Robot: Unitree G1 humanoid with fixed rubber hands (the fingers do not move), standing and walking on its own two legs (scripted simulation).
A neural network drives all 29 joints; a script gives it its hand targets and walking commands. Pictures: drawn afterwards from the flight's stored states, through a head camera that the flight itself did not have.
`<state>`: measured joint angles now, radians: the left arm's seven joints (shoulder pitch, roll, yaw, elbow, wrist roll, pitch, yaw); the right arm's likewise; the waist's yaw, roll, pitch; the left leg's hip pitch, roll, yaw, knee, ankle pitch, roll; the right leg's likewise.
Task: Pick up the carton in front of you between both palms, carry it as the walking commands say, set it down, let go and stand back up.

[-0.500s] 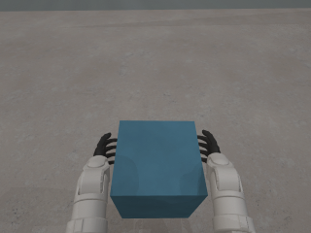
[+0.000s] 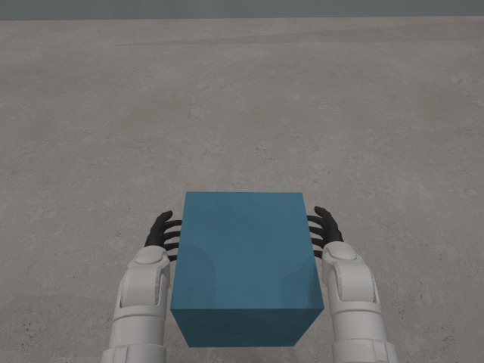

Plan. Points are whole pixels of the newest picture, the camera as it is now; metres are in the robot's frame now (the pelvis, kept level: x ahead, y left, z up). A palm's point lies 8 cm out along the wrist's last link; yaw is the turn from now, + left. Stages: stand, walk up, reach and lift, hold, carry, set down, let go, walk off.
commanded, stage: carry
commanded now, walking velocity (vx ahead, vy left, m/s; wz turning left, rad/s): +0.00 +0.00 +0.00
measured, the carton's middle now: (243, 273) +0.29 +0.00 -0.04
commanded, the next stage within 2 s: hold in 0.46 s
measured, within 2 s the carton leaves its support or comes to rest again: neither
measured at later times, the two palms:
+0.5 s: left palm (150, 259) +0.28 +0.16 +0.04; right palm (328, 253) +0.28 -0.14 +0.04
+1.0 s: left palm (141, 269) +0.27 +0.18 +0.02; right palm (308, 240) +0.32 -0.12 +0.03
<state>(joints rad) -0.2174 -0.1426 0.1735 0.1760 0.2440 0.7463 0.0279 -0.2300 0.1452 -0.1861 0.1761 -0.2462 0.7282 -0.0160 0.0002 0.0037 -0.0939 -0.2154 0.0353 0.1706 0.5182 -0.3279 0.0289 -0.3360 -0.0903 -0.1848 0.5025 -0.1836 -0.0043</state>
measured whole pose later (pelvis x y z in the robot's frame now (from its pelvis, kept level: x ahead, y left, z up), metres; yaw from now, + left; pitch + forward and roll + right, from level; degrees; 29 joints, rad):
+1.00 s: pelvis -0.04 -0.04 -0.01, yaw +12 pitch -5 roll +0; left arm -0.58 -0.14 0.51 0.63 0.47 0.54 -0.09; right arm -0.56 0.24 -0.52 0.50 -0.45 0.58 -0.01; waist -0.02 0.01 0.10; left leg -0.23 -0.03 -0.09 0.60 -0.29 0.01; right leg -0.27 0.04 0.05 0.56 -0.21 0.00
